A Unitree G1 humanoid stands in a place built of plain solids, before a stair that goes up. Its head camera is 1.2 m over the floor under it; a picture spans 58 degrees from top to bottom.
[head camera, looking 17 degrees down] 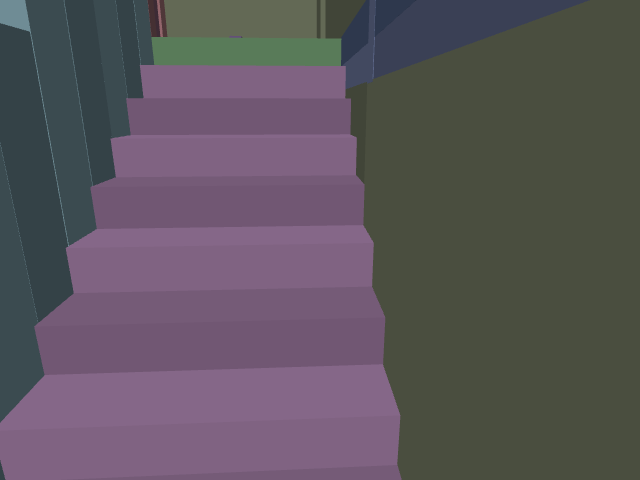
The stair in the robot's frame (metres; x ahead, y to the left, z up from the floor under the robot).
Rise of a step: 0.18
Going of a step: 0.26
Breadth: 1.13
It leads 3 degrees to the left of straight ahead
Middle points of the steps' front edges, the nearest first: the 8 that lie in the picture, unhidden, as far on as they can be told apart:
1.01 0.33 0.36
1.27 0.35 0.54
1.53 0.36 0.71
1.79 0.38 0.89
2.05 0.39 1.07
2.31 0.40 1.25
2.57 0.42 1.42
2.83 0.43 1.60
